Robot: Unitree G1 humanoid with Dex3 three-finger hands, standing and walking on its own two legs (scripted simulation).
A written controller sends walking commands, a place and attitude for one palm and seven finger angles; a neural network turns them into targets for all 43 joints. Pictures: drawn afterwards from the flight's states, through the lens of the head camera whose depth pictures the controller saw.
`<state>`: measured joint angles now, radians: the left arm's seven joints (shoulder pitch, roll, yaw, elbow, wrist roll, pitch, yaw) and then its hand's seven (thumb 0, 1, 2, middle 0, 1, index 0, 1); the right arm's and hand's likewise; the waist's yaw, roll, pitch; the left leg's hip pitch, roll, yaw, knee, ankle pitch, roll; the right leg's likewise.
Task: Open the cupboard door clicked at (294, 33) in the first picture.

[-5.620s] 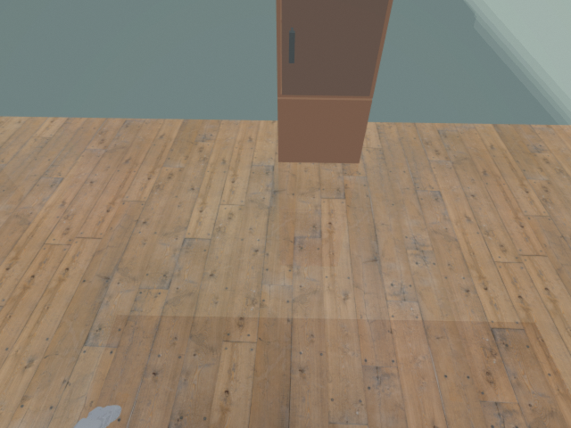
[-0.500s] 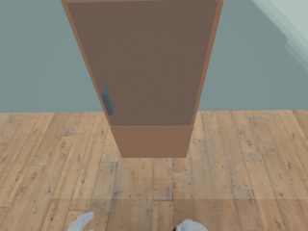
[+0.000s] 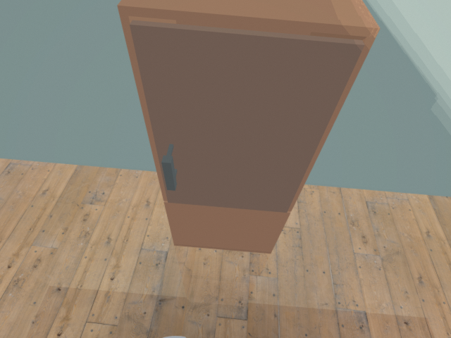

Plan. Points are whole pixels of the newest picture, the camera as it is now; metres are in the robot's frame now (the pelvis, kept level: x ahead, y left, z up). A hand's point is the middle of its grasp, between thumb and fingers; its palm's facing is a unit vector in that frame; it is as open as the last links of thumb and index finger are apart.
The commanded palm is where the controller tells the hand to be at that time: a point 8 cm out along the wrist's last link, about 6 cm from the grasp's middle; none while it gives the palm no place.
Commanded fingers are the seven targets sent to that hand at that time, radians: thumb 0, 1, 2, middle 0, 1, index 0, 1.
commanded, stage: come to a stop and stand still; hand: left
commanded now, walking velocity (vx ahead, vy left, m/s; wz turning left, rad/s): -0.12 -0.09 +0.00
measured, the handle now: (171, 167) +0.52 +0.20 -0.11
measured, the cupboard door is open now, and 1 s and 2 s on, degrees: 0 0 0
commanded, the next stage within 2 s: look again from close up in 0.92 s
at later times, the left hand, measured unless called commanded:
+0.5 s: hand out of the picture -0.03 +0.13 -0.18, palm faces +0.07 -0.98 -0.20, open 7.3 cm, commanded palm none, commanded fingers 0.00 0.90 0.90 -0.20 -0.30 -0.20 -0.30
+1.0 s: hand out of the picture -0.12 +0.11 -0.17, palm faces +0.07 -0.98 -0.16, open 7.4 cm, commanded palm none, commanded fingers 0.00 0.90 0.90 -0.20 -0.30 -0.20 -0.30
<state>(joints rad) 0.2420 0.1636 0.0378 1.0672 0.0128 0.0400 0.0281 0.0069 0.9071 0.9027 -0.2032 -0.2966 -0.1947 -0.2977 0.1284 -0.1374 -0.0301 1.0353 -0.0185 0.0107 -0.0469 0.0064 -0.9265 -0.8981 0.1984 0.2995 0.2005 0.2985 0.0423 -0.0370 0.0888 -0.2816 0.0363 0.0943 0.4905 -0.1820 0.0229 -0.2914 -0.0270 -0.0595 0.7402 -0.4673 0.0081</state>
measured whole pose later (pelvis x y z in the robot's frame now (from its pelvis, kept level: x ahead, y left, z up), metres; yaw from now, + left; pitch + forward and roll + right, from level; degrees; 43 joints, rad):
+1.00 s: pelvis -0.08 -0.05 +0.01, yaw +0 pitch -1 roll +0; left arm 0.32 0.12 0.01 1.15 0.01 0.01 0.03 0.01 0.90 0.90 -0.20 -0.30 -0.19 -0.30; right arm 0.32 -0.12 -0.01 1.15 -0.02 0.01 -0.03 0.01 -0.91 -0.90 0.20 0.30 0.20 0.30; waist 0.01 -0.01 0.03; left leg -0.18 0.03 0.05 0.41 -0.21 -0.01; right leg -0.22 0.00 -0.07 0.41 -0.17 -0.03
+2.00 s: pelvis -0.07 -0.05 -0.07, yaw +1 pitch +14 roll +1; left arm 0.37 0.18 0.21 0.27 -0.26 -0.63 -0.39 0.01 0.66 0.80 -0.22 -0.46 -0.21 -0.46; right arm 0.12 -0.28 -0.09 0.54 0.00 -0.28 0.00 0.01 -0.91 -0.90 0.20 0.30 0.20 0.30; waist 0.01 -0.08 -0.14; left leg -0.78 0.02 0.04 1.07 -0.53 -0.02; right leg -0.84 -0.04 -0.06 1.10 -0.50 -0.04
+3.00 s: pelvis -0.10 -0.02 -0.11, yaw +1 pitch +20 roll -4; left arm 0.13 0.36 0.38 0.26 -0.34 -0.38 -0.45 0.00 -0.46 0.32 -0.30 -1.17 -0.29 -1.17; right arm 0.21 -0.26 0.03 0.51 0.02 -0.22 -0.05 0.01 -0.90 -0.90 0.20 0.30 0.20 0.30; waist 0.01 0.01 -0.15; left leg -1.06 0.02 -0.02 1.30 -0.58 0.04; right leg -1.05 -0.04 -0.10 1.21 -0.50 0.01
